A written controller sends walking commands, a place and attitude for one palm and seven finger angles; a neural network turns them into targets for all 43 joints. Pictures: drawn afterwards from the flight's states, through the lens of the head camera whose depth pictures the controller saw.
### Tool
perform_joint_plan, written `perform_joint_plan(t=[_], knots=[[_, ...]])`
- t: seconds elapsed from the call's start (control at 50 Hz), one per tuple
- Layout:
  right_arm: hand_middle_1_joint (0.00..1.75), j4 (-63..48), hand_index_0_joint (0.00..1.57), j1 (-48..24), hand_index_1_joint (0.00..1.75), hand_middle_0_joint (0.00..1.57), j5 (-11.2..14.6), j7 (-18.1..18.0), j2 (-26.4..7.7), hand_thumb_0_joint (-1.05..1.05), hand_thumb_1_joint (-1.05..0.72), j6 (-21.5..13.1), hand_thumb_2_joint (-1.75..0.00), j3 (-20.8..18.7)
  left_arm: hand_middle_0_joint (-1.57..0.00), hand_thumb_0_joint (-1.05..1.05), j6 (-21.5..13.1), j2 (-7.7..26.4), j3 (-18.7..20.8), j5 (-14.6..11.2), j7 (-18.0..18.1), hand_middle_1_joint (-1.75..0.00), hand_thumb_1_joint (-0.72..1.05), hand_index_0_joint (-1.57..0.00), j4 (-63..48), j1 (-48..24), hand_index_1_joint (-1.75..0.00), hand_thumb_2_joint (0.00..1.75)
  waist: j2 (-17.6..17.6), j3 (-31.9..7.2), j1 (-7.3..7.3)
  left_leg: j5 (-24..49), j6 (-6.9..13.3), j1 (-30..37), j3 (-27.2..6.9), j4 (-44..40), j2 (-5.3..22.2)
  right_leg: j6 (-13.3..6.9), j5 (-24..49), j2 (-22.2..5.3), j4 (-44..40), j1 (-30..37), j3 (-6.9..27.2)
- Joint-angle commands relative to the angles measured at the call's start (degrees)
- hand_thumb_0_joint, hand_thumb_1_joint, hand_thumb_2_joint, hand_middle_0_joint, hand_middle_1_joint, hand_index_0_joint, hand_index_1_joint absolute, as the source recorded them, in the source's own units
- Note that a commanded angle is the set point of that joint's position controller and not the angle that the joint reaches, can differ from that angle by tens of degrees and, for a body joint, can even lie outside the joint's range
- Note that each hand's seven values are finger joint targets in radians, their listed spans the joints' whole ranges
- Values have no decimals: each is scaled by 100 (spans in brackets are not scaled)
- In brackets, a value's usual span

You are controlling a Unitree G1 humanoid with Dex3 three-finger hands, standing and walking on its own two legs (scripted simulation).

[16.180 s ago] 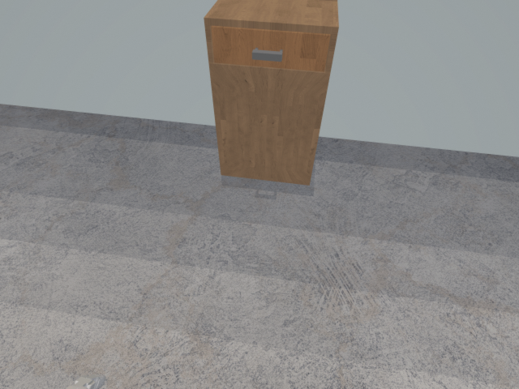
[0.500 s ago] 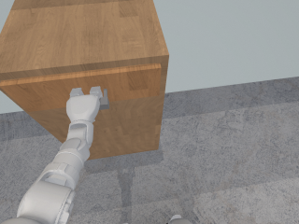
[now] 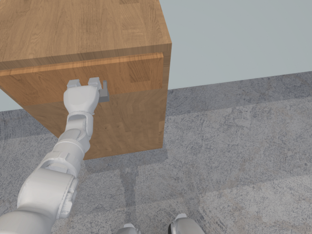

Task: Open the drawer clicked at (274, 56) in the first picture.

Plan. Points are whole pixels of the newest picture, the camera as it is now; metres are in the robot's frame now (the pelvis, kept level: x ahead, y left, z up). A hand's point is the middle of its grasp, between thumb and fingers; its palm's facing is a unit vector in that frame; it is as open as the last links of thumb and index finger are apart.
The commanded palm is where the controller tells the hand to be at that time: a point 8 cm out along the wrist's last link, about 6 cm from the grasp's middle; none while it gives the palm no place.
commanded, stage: pull the drawer open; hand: left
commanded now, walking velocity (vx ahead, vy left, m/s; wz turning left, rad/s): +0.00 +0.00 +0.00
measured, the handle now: (88, 91) +0.51 +0.17 +0.00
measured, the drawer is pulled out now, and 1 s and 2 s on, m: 0.02 0.08 0.29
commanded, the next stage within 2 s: none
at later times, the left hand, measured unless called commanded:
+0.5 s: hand (89, 119) +0.43 +0.17 -0.02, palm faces +0.00 -0.05 -1.00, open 5.9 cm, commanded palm +0.41 +0.18 +0.04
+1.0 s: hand (89, 128) +0.40 +0.16 -0.02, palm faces -0.03 -0.07 -1.00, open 6.0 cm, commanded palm +0.35 +0.16 +0.04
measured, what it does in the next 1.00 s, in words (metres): stands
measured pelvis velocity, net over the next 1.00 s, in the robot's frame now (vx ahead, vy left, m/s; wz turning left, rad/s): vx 0.02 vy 0.00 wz -0.02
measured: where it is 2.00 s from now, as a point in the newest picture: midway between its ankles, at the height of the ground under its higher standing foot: outside the picture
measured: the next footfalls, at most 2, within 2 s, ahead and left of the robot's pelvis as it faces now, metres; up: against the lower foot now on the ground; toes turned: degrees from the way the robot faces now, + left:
none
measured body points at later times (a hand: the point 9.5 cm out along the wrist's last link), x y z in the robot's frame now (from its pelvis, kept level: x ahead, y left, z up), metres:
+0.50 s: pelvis +0.03 +0.01 +0.01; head +0.11 -0.01 +0.46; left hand +0.42 +0.17 +0.04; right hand +0.09 -0.26 -0.12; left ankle -0.03 +0.09 -0.69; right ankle +0.02 -0.10 -0.69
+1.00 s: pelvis +0.02 +0.00 +0.02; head +0.09 -0.03 +0.46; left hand +0.40 +0.17 +0.04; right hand +0.08 -0.26 -0.13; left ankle -0.03 +0.09 -0.69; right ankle +0.02 -0.10 -0.69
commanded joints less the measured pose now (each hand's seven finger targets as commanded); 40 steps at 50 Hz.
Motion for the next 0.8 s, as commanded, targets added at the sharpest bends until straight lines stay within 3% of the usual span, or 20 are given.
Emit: perform_joint_plan(t=[0.0,0.04,0.12,0.18,0.2,0.24,0.26,0.36,0.4,0.44,0.46,0.48,0.5,0.52,0.56,0.6,0.66,0.72,0.78], knots=[[30,-339,20,643,30,20,-23,-59,-847,0,-90,-145,-90,-257,-40,0,66,1456,406,11,295,-135,90,-40,-1004,-2486,-135,90,-155,-2620,-44,2013,-34,945,-209,-419,-69,-24,1874,37,-415,1911,129],[30,-309,20,684,30,20,-26,-56,-835,0,-90,-151,-90,-268,-40,0,90,1365,309,53,315,-135,90,-40,-940,-2493,-135,90,-132,-2682,-85,2035,-35,972,-205,-399,-68,-20,1888,42,-403,1861,120],[30,-408,20,636,30,20,0,1,-821,0,-90,-134,-90,-287,-40,0,80,1281,465,-92,233,-135,90,-40,-979,-1475,-135,90,-203,-2766,236,2222,-50,1060,-140,-509,-66,-36,2114,56,-441,2234,123],[30,-533,20,550,30,20,51,11,-783,0,-90,-127,-90,-305,-40,0,36,952,279,-186,130,-135,90,-40,-1208,-943,-135,90,-321,-2633,314,2182,-51,1066,-84,-619,-56,-26,2211,54,-559,2443,148],[30,-558,20,513,30,20,61,16,-793,0,-90,-111,-90,-299,-40,0,10,1082,424,-201,111,-135,90,-40,-1296,-710,-135,90,-327,-2707,406,2277,-53,1110,-103,-658,-55,-50,2289,57,-546,2562,154],[30,-652,20,439,30,20,88,17,-769,0,-90,-104,-90,-321,-40,0,-6,944,374,-211,99,-135,90,-40,-1613,-191,-135,90,-383,-2675,501,2492,-55,1236,-69,-722,-29,-47,2521,59,-583,2684,157],[30,-710,20,395,30,20,108,36,-745,0,-90,-105,-90,-337,-40,0,9,716,215,-203,100,-135,90,-40,-1800,98,-135,90,-368,-2594,511,2639,-63,1348,-73,-762,-18,-54,2617,66,-631,2688,138],[30,-815,20,197,30,20,134,110,-734,0,-90,-55,-90,-375,-40,0,180,331,32,-179,202,-135,90,-40,-2751,1082,-135,90,-388,-2418,542,3621,-89,1906,-158,-774,94,-48,3039,80,-695,2598,72],[30,-813,20,91,30,20,141,118,-739,0,-90,-28,-90,-365,-40,0,316,327,49,-165,240,-135,90,-40,-2866,1346,-135,90,-552,-2211,529,3747,-94,1917,-162,-791,92,-48,3228,76,-736,2658,67],[30,-528,20,154,30,20,95,20,-781,0,-90,-1,-90,-321,-40,0,375,696,39,69,387,-135,90,-40,-2624,-548,-135,90,-376,-1850,163,3304,-121,1804,-221,-743,93,-25,2758,72,-679,2133,27],[30,-439,20,223,30,20,69,5,-748,0,-90,-16,-90,-322,-40,0,408,625,-42,143,436,-135,90,-40,-2354,-990,-135,90,-284,-1695,59,3129,-125,1781,-230,-727,92,-40,2526,68,-661,1911,-25],[30,-407,20,199,30,20,41,-2,-728,0,-90,-21,-90,-319,-40,0,452,738,98,211,462,-135,90,-40,-2143,-736,-135,90,-267,-1743,207,3209,-135,1770,-216,-716,62,-65,2489,69,-620,1961,-28],[30,-430,20,114,30,20,22,-14,-732,0,-90,-2,-90,-314,-40,0,473,854,179,202,490,-135,90,-40,-2289,-852,-135,90,-71,-1983,263,3458,-153,1951,-210,-674,51,-91,2631,67,-604,2017,4],[30,-437,20,153,30,20,14,-5,-683,0,-90,31,-90,-316,-40,0,565,726,106,209,494,-135,90,-40,-2116,-843,-135,90,80,-2185,277,3676,-183,2108,-206,-646,42,-87,2729,48,-556,2052,-19],[30,-442,20,130,30,20,12,-3,-632,0,-90,77,-90,-319,-40,0,640,468,-104,142,456,-135,90,-40,-2011,-1022,-135,90,60,-2304,231,3769,-222,2175,-206,-584,27,-72,2789,52,-551,2039,-43],[30,-456,20,75,30,20,14,-40,-635,0,-90,133,-90,-306,-40,0,652,570,-39,95,393,-135,90,-40,-1909,-1133,-135,90,-155,-2393,222,3771,-202,2100,-219,-556,4,-68,2915,45,-542,2182,-15],[30,-536,20,16,30,20,29,-86,-592,0,-90,152,-90,-276,-40,0,602,323,-244,32,305,-135,90,-40,-1749,-1262,-135,90,-412,-2290,172,3269,-139,1883,-176,-598,-53,-37,2857,26,-593,2295,2],[30,-581,20,-4,30,20,28,-140,-598,0,-90,146,-90,-248,-40,0,438,543,-82,12,252,-135,90,-40,-1725,-1386,-135,90,-455,-2368,204,3012,-118,1767,-201,-618,-68,-39,2723,4,-563,2352,39],[30,-760,20,-22,30,20,35,-84,-520,0,-90,126,-90,-286,-40,0,251,163,-180,-32,198,-135,90,-40,-1981,-459,-135,90,-294,-2633,448,3452,-131,2014,-190,-613,-52,-68,2912,27,-565,2495,38]])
